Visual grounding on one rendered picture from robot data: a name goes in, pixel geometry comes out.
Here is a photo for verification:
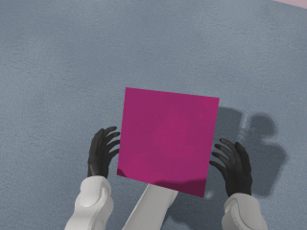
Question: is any robot right hand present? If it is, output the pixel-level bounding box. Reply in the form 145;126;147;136
209;138;252;197

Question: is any robot left hand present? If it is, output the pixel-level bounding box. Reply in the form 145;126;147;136
87;126;121;179

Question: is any left robot thigh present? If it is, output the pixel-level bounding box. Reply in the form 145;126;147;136
122;184;178;230

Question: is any robot right forearm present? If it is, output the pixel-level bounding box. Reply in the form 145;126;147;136
222;193;268;230

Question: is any carton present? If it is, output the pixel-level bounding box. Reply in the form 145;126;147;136
117;87;220;197

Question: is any robot left forearm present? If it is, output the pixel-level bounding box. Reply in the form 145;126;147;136
64;175;114;230

